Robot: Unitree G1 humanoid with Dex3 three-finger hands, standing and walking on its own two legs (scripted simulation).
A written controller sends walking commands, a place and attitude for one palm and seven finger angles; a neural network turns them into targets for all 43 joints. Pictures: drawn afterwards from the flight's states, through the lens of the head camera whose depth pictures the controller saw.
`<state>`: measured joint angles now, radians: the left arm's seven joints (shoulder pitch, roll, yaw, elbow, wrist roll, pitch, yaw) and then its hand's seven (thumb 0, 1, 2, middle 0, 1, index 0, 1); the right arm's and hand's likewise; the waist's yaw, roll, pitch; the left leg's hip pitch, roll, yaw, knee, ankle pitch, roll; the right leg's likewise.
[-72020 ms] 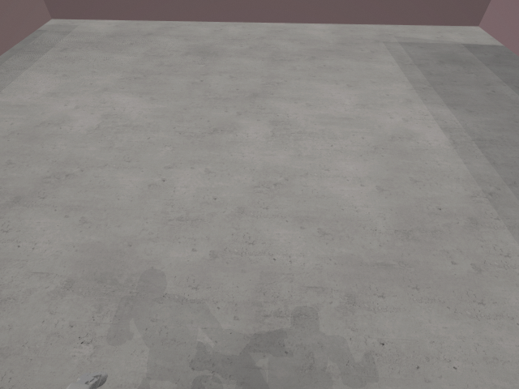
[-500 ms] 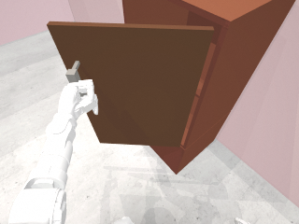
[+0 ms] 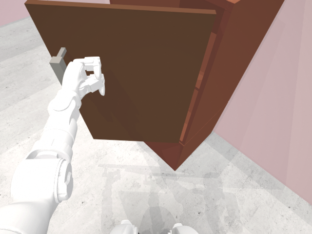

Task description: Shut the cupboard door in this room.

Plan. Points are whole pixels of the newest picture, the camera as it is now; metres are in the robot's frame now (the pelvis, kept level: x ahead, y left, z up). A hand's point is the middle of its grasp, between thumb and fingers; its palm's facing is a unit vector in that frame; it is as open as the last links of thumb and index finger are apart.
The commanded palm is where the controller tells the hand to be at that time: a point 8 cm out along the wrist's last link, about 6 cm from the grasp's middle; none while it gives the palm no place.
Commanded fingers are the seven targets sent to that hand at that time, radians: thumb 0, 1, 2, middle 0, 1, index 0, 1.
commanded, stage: push the door shut along its arc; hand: left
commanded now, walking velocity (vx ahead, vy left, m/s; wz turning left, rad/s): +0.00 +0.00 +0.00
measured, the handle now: (68, 75) +0.52 +0.20 +0.10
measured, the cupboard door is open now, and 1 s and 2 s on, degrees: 43 24 22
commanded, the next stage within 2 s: pull the fist back off the door in 0.82 s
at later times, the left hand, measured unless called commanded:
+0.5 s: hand (109, 70) +0.52 +0.09 +0.11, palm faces -0.30 -0.95 -0.02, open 3.1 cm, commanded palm +0.54 +0.13 +0.10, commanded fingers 0.00 0.90 0.90 -1.30 -1.50 -1.30 -1.50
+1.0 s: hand (119, 57) +0.57 +0.07 +0.12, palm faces -0.23 -0.97 +0.08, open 3.5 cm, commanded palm +0.57 +0.09 +0.10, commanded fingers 0.00 0.90 0.90 -1.30 -1.50 -1.30 -1.50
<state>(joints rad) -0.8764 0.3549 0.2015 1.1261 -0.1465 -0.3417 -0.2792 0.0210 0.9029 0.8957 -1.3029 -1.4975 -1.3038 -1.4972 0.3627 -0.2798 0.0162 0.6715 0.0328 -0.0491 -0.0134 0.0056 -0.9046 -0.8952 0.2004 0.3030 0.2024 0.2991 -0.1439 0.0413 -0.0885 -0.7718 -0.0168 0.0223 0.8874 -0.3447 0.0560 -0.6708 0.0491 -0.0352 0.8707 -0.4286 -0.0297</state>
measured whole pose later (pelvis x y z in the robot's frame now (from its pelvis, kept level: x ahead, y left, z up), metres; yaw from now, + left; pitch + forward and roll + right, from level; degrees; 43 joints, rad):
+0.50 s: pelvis +0.00 -0.01 -0.02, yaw +1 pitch +19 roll -3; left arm -1.14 0.46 0.18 1.30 -0.13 -0.28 -0.36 0.01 0.92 0.96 -1.30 -1.50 -1.30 -1.50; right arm 0.40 -0.30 0.02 0.71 0.02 -0.05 -0.02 0.00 -0.90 -0.90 0.20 0.30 0.20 0.30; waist -0.20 0.05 -0.09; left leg -0.95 -0.01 -0.02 0.98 -0.37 0.05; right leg -0.83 0.06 -0.08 0.94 -0.45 -0.04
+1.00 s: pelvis +0.00 -0.01 -0.03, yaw +0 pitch +24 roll -4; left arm -1.33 0.43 0.22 1.34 -0.13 -0.18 -0.24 0.05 0.98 1.00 -1.30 -1.50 -1.30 -1.50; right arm 0.41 -0.28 0.01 0.74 -0.01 -0.11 -0.01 0.00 -0.90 -0.90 0.20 0.30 0.20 0.30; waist -0.21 0.07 -0.11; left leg -1.09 0.00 -0.03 1.06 -0.40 0.04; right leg -0.96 0.07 -0.09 1.01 -0.48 -0.05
